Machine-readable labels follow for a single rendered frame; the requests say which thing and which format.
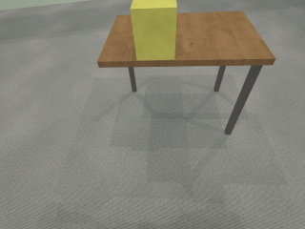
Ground table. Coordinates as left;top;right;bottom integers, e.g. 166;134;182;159
97;10;275;135

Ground carton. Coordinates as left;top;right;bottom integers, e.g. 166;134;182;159
130;0;177;61

